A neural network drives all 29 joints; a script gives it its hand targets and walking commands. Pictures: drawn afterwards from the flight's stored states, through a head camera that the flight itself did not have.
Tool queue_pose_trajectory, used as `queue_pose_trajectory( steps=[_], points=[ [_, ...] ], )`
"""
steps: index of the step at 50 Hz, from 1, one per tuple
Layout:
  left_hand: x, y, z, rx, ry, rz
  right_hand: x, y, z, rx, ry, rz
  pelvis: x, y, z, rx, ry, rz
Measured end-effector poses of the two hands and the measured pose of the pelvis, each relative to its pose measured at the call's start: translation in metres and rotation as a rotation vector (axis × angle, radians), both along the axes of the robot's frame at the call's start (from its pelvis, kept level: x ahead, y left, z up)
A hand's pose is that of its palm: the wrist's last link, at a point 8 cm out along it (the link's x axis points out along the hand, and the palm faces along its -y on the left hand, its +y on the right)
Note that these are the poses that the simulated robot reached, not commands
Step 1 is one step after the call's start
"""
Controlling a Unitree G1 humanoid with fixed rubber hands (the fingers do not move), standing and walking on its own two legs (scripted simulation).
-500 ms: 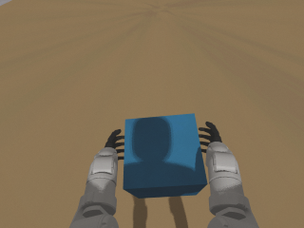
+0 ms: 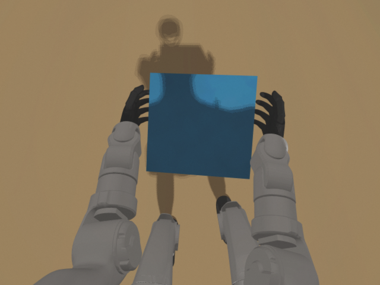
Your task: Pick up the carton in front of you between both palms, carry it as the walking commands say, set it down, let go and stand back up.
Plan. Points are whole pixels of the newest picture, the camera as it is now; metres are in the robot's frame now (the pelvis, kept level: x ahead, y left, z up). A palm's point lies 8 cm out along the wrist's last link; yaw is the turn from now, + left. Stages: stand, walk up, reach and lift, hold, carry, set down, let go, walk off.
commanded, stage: set down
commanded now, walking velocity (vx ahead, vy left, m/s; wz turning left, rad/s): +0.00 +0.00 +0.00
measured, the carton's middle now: (202, 125) +0.44 -0.03 -0.17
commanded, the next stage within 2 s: none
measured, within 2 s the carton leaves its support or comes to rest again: rests again in 1.88 s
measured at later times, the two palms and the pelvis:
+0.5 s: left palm (153, 118) +0.49 +0.10 -0.23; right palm (257, 136) +0.41 -0.18 -0.21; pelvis -0.01 +0.02 -0.12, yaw +1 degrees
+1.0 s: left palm (167, 118) +0.54 +0.08 -0.38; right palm (250, 142) +0.43 -0.19 -0.37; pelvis -0.04 +0.01 -0.22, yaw +1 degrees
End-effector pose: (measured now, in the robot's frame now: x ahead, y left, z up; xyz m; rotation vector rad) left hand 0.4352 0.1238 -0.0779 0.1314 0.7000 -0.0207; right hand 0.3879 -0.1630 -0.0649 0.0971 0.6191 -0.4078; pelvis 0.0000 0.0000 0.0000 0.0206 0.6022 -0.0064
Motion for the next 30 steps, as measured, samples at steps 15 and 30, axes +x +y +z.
queue_pose_trajectory(
  steps=[15,30],
  points=[
    [0.038,-0.007,-0.087,-0.003,0.047,-0.052,0.018,-0.005,-0.082,-0.007,0.047,-0.02,-0.002,0.018,-0.07,-0.013,0.174,0.02],
    [0.066,-0.025,-0.18,0.032,0.053,-0.113,0.028,-0.017,-0.174,-0.007,0.062,-0.071,-0.017,0.018,-0.14,-0.018,0.245,0.037]
  ],
)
